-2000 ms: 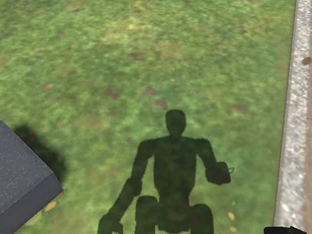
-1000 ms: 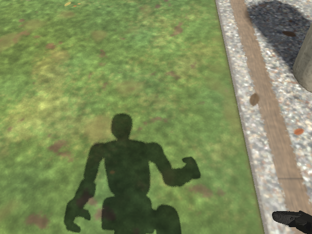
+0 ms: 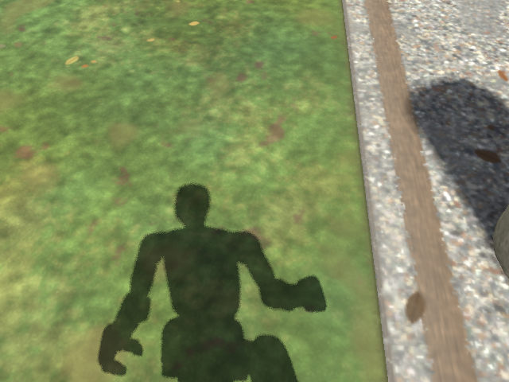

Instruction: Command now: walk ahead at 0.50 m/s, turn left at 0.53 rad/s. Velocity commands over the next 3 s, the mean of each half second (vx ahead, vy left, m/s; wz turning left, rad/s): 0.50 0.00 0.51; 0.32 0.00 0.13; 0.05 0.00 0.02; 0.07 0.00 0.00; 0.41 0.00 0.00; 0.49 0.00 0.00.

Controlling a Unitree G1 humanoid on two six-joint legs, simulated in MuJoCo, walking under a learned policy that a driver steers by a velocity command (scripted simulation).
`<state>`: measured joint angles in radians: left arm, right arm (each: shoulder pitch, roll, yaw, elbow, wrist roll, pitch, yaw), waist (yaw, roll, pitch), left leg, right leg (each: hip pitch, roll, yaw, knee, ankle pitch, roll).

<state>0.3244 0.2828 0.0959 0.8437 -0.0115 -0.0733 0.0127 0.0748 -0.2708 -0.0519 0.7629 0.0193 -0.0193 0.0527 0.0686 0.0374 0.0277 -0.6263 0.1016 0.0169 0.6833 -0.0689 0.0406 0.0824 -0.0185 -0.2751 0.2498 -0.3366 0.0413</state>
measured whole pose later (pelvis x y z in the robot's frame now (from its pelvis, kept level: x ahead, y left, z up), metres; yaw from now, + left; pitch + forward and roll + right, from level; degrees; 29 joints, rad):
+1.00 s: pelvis +0.52 +0.08 +0.01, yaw +18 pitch +1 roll -2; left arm 0.26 0.26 0.04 0.89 -0.01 -0.05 0.00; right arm 0.11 -0.25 -0.04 0.71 -0.01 -0.04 0.00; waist 0.06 0.04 0.02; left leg -0.44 0.03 -0.04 0.50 0.00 0.01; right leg -0.11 0.06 -0.03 0.38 -0.29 -0.04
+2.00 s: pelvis +0.59 +0.13 +0.00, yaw +18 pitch -1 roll +0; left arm 0.37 0.24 0.04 1.08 -0.02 -0.03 0.04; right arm 0.17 -0.24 -0.06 1.04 0.02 -0.03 0.00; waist 0.03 -0.03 0.00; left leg -0.32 -0.01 0.05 0.68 -0.37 0.05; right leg -0.05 -0.03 0.00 0.50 -0.43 0.00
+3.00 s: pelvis +1.06 +0.23 +0.01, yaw +18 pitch +1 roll -2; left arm 0.38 0.23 0.05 1.02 -0.01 -0.09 0.00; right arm 0.02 -0.25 -0.05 0.91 0.02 -0.08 0.01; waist 0.07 0.04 0.01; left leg -0.65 0.11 -0.02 0.58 0.09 0.02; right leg 0.05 0.07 -0.06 0.17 -0.25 -0.05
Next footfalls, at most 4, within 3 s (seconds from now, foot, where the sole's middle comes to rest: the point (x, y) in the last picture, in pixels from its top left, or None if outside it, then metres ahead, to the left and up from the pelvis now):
0.06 left None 0.20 0.12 -0.77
0.58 right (285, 343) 0.58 -0.02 -0.77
1.00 left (189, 319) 0.62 0.24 -0.77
2.54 right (246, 203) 1.03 0.12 -0.77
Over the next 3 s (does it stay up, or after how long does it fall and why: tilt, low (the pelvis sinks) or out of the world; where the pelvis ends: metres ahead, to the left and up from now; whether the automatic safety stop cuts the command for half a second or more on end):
stays up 1.06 0.23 0.01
